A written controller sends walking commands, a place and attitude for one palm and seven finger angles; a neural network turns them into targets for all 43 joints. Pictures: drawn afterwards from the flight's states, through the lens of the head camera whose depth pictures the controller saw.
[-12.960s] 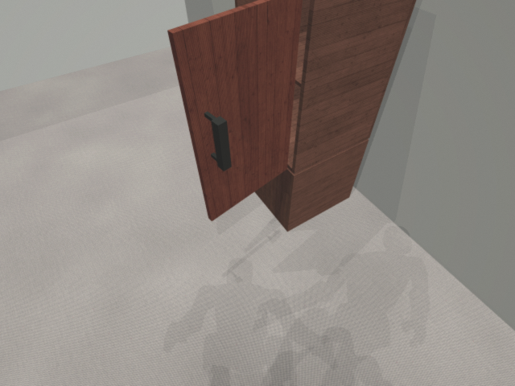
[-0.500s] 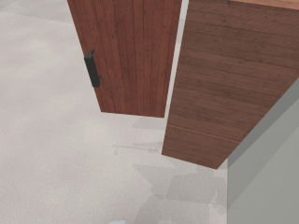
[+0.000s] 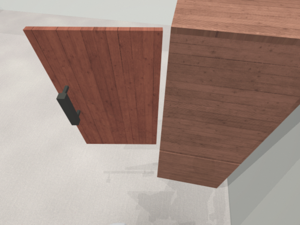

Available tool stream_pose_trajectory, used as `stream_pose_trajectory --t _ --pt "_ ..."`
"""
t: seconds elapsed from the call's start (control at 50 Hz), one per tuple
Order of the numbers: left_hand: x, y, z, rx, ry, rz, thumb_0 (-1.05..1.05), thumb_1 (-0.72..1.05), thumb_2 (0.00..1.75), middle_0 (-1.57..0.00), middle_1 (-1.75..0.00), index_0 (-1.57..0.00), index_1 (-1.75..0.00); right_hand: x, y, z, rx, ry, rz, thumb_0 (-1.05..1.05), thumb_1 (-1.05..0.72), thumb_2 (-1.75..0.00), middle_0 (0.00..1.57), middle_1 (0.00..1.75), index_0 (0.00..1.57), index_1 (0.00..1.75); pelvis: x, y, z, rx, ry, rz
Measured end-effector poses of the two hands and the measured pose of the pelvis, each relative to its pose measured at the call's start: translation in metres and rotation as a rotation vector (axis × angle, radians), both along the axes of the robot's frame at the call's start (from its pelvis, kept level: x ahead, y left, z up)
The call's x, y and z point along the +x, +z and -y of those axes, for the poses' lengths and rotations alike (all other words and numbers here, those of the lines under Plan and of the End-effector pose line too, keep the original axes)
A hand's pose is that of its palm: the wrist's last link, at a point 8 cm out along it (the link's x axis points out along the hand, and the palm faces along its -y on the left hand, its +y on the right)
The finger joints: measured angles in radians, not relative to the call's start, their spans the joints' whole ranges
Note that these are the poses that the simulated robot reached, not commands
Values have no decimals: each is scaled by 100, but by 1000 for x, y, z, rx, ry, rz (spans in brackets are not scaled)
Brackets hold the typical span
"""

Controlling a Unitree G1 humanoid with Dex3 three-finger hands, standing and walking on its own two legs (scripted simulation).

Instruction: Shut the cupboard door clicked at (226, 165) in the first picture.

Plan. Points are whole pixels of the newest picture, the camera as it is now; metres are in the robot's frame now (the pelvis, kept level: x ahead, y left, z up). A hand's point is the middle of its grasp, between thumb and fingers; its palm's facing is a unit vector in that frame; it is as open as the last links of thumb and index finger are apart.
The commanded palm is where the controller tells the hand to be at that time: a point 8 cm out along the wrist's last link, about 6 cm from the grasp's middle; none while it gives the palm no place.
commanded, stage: come to a stop and stand still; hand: left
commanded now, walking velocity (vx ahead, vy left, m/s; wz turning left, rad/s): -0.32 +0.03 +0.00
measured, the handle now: (71, 105) +0.48 +0.31 -0.02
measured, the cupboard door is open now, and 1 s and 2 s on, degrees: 100 100 100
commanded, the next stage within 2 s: look again from close up in 1.96 s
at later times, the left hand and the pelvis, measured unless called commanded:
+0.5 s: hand out of the picture +0.06 +0.20 -0.18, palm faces +0.00 -0.96 -0.28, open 7.4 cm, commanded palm none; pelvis -0.01 +0.00 -0.02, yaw -2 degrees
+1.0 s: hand out of the picture +0.00 +0.18 -0.17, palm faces +0.00 -0.98 -0.22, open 7.4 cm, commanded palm none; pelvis -0.05 -0.01 -0.01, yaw +0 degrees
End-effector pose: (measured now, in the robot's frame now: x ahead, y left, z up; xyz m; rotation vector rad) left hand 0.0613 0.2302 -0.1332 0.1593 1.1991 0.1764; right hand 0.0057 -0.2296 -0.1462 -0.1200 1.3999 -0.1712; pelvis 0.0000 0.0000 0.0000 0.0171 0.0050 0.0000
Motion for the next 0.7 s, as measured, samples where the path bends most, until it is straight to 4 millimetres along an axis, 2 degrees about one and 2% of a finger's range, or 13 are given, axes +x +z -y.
stream_pose_trajectory --t 0.08,0.16,0.28,0.4,0.5,0.58,0.7 --pt "1 -11 -17 -10 13 -62 0 93 89 -21 -30 -20 -30 37 2 -11 -23 14 52 1 -91 -90 20 30 20 30 16 -4 -14 -12 -6 7" --pt "1 -24 -36 -10 37 -103 0 93 89 -21 -30 -20 -30 65 1 -23 -50 33 99 1 -91 -90 20 30 20 30 26 -12 -26 -18 -14 14" --pt "3 -18 -47 8 38 -123 1 92 89 -20 -30 -20 -30 84 9 -28 -68 62 147 1 -91 -90 20 30 21 30 19 -6 -28 -39 -11 4" --pt "0 -10 -38 24 9 -104 1 91 89 -20 -30 -19 -30 76 7 -11 -63 47 163 1 -90 -90 20 30 21 30 6 -5 -17 -40 -27 -3" --pt "-11 -8 -19 60 -40 -61 1 91 89 -20 -30 -19 -30 56 -5 18 -53 26 172 1 -90 -90 20 30 21 30 -5 -15 5 -10 -35 -5" --pt "-22 -7 -5 62 -38 -45 1 91 89 -20 -30 -20 -30 43 -3 37 -75 13 173 1 -91 -90 20 30 21 30 -9 -16 13 -28 -12 2" --pt "-23 -19 5 34 -40 2 1 91 89 -21 -30 -20 -30 32 2 44 -101 18 206 1 -91 -90 20 30 20 30 -18 -22 16 -38 3 25"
